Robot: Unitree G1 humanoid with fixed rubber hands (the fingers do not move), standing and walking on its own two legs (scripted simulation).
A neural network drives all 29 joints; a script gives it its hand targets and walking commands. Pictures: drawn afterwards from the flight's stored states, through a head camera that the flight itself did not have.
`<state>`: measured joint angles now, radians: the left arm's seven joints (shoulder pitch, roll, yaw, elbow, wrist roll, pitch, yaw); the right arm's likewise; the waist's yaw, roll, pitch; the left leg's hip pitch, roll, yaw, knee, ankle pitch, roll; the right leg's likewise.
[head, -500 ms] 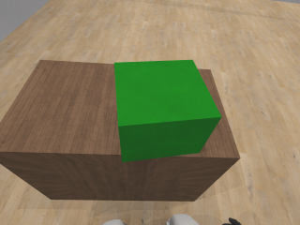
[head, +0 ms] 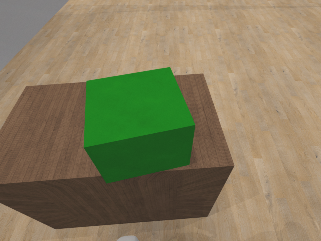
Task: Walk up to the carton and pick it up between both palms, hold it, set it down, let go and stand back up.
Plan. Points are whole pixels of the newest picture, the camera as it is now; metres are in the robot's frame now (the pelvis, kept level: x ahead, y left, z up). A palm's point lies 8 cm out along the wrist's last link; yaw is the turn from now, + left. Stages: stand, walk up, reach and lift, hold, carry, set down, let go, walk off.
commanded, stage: walk up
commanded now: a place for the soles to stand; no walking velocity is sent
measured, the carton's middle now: (139, 123) +0.46 +0.08 -0.02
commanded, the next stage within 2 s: none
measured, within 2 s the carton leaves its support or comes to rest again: neither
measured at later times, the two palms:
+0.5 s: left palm out of the picture +0.02 +0.24 -0.14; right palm out of the picture +0.09 -0.24 -0.14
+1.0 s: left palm out of the picture -0.02 +0.26 -0.14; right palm out of the picture +0.07 -0.23 -0.14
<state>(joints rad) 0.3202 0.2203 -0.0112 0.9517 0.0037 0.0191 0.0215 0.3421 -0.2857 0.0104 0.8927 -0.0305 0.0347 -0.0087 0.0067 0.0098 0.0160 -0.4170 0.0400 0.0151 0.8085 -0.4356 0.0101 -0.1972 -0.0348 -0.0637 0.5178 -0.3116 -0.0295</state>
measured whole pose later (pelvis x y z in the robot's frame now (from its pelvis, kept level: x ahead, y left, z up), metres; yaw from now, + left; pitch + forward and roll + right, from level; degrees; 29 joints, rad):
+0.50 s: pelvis +0.02 +0.00 -0.01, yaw +7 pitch -1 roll -1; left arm 0.31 0.23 -0.05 0.94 0.03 -0.01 0.01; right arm 0.26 -0.23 0.04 0.96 -0.02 -0.01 -0.01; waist 0.00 0.01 0.04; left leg -0.27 -0.03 -0.02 0.55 -0.26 0.03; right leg -0.11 -0.02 -0.19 0.49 -0.35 -0.03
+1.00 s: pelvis +0.02 +0.02 -0.01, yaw +12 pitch +0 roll -1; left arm 0.32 0.24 -0.04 1.00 0.03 0.01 0.02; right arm 0.34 -0.23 0.05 1.00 -0.01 -0.01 -0.03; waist -0.01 0.01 0.03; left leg -0.29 -0.08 -0.09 0.55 -0.25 0.05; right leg -0.09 -0.04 -0.24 0.46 -0.36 -0.01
